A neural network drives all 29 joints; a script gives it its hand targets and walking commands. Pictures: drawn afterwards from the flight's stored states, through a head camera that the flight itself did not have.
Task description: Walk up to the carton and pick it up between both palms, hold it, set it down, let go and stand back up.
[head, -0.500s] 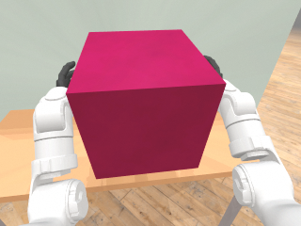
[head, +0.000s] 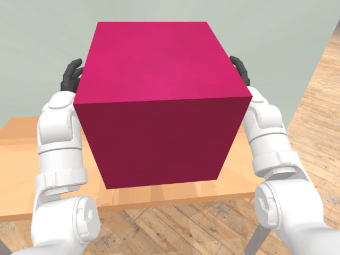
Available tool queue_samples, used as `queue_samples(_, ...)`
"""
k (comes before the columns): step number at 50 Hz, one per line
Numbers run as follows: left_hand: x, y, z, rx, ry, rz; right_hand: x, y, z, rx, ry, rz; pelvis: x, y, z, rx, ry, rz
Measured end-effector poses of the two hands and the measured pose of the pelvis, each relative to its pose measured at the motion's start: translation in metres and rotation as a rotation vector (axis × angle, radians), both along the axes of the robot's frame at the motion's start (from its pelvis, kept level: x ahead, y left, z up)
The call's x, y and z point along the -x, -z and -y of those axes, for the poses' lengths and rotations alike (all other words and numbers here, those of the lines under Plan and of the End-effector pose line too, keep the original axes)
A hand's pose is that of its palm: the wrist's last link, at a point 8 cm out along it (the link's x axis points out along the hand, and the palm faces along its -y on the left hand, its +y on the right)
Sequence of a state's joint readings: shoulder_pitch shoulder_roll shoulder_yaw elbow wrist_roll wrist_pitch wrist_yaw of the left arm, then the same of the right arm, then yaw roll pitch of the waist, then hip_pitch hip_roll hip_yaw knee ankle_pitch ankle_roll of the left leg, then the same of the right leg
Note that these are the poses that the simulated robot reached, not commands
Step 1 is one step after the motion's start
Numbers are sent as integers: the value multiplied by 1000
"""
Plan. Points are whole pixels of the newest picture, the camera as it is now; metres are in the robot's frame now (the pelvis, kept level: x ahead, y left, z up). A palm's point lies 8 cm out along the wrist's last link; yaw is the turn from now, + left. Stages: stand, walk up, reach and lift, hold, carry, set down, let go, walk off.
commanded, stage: set down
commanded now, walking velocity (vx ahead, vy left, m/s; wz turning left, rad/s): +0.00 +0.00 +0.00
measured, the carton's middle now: (158, 102) +0.41 +0.00 +0.23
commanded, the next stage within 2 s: none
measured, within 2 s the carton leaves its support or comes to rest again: neither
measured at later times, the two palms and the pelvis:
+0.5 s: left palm (77, 112) +0.40 +0.19 +0.21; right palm (224, 111) +0.40 -0.17 +0.20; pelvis +0.03 +0.00 +0.00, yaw +2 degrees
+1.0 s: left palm (78, 116) +0.42 +0.20 +0.19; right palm (220, 117) +0.41 -0.17 +0.18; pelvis +0.02 +0.00 +0.00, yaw +1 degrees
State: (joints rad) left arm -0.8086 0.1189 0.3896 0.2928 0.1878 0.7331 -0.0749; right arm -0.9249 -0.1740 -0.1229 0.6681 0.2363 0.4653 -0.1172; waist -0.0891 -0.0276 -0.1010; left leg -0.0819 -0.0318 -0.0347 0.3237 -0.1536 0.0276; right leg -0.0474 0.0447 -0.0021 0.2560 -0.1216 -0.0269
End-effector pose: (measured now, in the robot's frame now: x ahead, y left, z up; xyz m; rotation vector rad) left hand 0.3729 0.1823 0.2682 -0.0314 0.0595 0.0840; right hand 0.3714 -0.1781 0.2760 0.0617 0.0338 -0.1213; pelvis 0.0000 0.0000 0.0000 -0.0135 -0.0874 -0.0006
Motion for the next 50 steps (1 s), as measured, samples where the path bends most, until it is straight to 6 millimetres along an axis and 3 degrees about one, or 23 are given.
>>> queue_samples(6, -10, 9, -4, -13, 3, 22, -10, 19, -2, 18, -5, 26, -5, 0, 3, -5, -9, 26)
queue_samples(18, -25, 48, -13, -47, -5, 13, -28, 64, -12, 57, -4, 28, -20, 0, 4, 0, -32, 39)
queue_samples(29, -32, 58, -8, -53, 3, 5, -31, 74, -7, 71, 9, 23, -27, 1, 0, 3, -29, 40)
queue_samples(50, -43, 78, -13, -46, 1, -66, -40, 99, -11, 74, -6, -39, -20, 0, -1, 0, -20, -5)
